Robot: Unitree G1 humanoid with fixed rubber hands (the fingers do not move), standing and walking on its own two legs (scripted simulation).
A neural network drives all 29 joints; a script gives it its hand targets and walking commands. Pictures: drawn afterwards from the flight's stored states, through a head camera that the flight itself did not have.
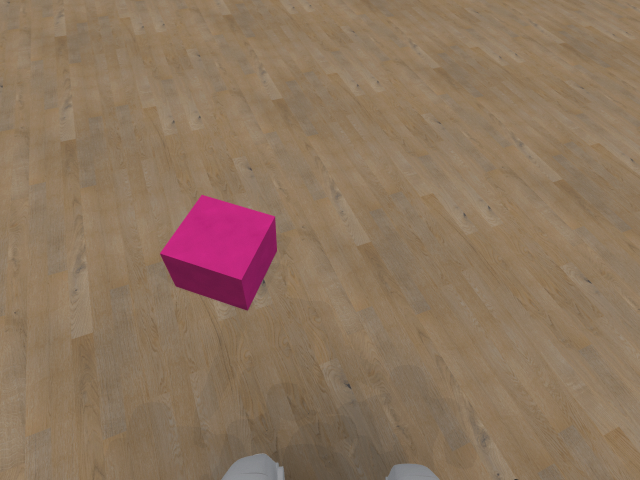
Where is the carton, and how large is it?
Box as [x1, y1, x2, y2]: [160, 195, 276, 310]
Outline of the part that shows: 201,195 160,254 176,286 247,310 276,251 274,216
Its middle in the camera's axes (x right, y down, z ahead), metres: -0.32 +0.06 +1.32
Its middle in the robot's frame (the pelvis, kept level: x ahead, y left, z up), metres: +0.84 +0.29 -0.64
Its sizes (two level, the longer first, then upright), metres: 0.271 0.261 0.202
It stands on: the floor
